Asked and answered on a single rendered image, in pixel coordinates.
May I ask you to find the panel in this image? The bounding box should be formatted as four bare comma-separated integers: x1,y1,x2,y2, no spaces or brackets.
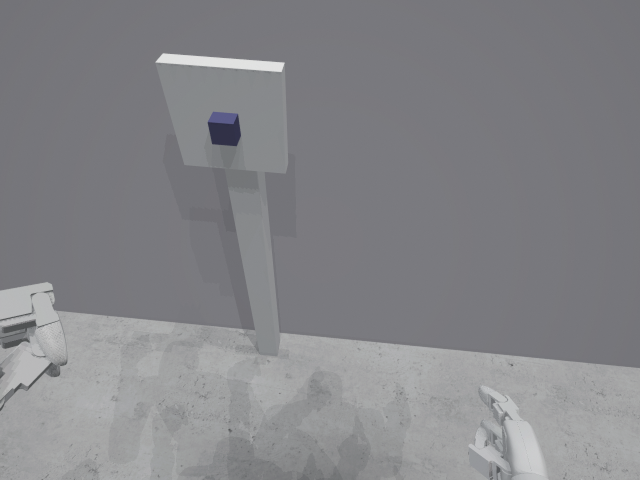
155,53,288,356

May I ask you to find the robot right hand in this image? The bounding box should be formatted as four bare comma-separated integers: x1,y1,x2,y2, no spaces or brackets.
468,385,549,480

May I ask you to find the button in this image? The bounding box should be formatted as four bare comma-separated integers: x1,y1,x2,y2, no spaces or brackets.
208,112,241,146

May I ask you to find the robot left hand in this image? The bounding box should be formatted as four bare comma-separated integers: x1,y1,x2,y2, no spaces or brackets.
0,282,68,411

